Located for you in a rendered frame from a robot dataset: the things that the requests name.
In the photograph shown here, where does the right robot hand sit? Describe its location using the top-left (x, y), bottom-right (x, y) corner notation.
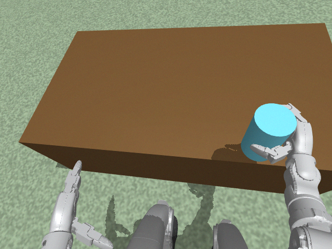
top-left (250, 103), bottom-right (313, 164)

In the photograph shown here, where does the left robot arm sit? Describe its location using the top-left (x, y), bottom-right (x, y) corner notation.
top-left (41, 231), bottom-right (73, 249)

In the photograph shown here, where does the left robot hand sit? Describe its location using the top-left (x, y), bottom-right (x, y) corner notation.
top-left (49, 160), bottom-right (114, 249)

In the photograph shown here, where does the right robot arm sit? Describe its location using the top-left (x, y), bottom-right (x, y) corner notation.
top-left (284, 154), bottom-right (332, 249)

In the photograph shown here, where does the can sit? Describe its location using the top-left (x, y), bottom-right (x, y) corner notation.
top-left (241, 103), bottom-right (297, 162)

